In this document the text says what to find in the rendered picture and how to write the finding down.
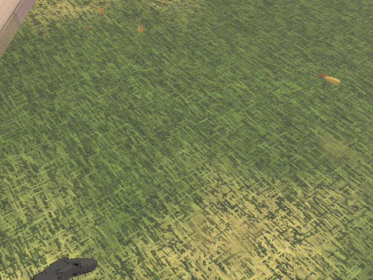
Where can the left robot hand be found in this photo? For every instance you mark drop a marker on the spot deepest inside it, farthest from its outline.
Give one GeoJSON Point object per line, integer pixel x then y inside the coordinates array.
{"type": "Point", "coordinates": [65, 268]}

